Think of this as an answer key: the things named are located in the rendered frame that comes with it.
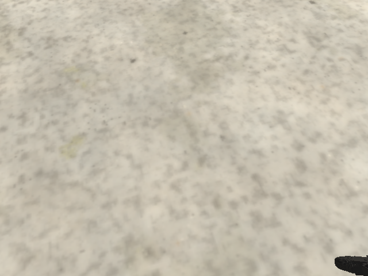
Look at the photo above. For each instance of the right robot hand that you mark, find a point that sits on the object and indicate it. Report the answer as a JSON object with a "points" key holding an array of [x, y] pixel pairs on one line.
{"points": [[353, 264]]}

